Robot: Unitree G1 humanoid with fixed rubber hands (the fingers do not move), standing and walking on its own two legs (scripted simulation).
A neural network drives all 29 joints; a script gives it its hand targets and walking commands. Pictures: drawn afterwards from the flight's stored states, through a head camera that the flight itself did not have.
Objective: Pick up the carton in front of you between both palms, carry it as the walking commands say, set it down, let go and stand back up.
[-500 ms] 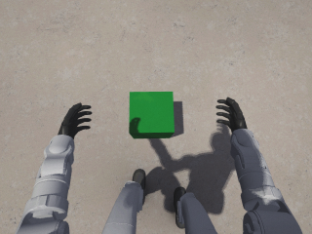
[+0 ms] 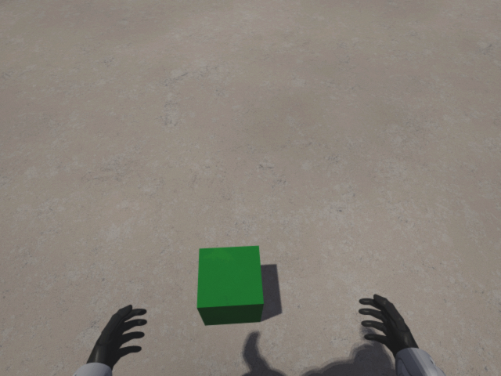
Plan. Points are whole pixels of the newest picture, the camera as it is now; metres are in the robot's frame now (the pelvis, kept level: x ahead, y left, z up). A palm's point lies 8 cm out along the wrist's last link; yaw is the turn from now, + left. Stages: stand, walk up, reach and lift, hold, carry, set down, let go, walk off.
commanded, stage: let go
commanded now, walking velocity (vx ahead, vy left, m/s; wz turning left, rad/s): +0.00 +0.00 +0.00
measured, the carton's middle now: (231, 286) +0.45 +0.07 -0.65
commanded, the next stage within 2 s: stand in 0.40 s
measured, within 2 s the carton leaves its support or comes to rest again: neither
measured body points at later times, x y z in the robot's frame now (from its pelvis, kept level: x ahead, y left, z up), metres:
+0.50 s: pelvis +0.02 +0.00 -0.01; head +0.02 +0.01 +0.44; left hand +0.17 +0.26 -0.09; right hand +0.18 -0.25 -0.09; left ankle +0.03 +0.13 -0.74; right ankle -0.05 -0.11 -0.74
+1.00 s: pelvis +0.01 +0.01 -0.01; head +0.01 +0.03 +0.44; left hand +0.12 +0.30 -0.12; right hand +0.14 -0.27 -0.11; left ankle +0.03 +0.13 -0.74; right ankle -0.05 -0.11 -0.74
